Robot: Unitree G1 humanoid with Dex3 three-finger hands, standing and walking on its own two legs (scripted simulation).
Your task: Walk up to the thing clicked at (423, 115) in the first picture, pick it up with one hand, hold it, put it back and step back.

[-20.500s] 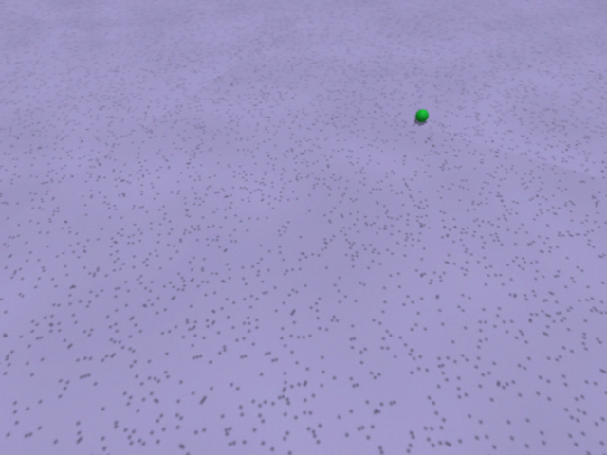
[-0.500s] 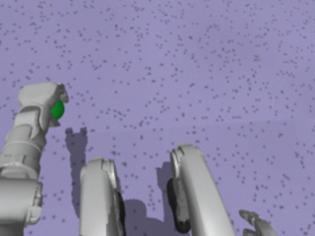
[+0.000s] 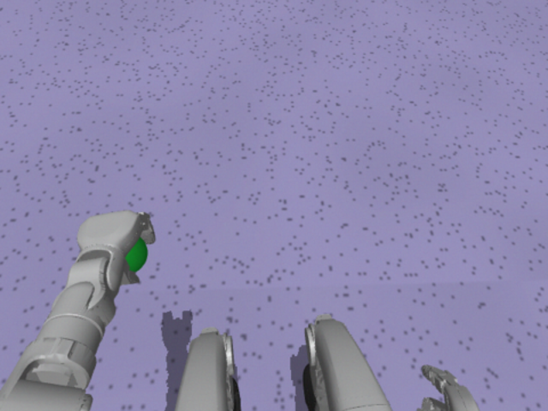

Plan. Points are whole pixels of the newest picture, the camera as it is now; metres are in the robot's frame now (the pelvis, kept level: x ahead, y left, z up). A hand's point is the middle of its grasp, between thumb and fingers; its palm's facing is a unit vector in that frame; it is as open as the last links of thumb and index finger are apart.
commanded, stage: lift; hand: left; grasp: from above
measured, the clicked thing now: (124, 253) +0.40 +0.23 -0.10
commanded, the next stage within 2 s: hold in 0.72 s
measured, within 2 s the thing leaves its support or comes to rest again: neither
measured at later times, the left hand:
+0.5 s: hand (102, 225) +0.38 +0.22 +0.04, palm faces -0.44 -0.07 -0.90, open 8.8 cm
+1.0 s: hand (83, 201) +0.38 +0.22 +0.10, palm faces -0.43 -0.05 -0.90, open 8.8 cm
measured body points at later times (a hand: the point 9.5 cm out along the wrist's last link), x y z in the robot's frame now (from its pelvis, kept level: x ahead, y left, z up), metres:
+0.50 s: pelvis +0.04 +0.00 +0.12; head +0.11 +0.00 +0.56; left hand +0.40 +0.22 +0.09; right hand +0.12 -0.27 -0.01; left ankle +0.07 +0.11 -0.56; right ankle +0.08 -0.13 -0.56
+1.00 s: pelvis +0.07 +0.00 +0.16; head +0.10 -0.02 +0.61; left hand +0.40 +0.22 +0.15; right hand +0.17 -0.27 +0.03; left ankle +0.07 +0.11 -0.56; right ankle +0.08 -0.13 -0.56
